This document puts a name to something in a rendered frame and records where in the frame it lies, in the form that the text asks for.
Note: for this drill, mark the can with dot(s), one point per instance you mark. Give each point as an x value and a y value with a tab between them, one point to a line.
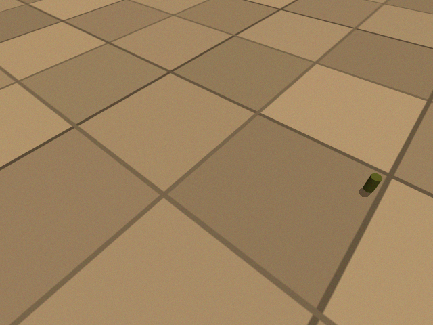
372	183

